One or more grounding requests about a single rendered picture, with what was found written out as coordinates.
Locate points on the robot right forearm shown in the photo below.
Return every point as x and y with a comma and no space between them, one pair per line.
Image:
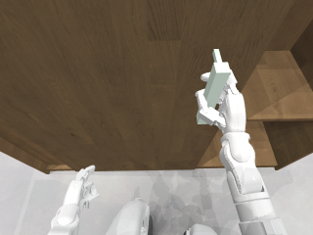
250,196

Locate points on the robot right hand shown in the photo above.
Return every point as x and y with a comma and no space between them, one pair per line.
231,107

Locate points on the wardrobe door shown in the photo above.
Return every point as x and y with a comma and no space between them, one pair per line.
112,83
8,133

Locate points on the handle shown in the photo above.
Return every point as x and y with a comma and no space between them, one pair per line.
218,77

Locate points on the left robot thigh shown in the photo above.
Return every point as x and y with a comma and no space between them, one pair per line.
130,219

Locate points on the left robot shin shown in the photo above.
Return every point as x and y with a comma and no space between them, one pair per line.
144,231

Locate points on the robot left forearm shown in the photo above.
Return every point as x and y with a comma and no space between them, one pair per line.
66,221

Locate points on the robot left hand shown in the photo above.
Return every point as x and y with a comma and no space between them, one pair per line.
76,193

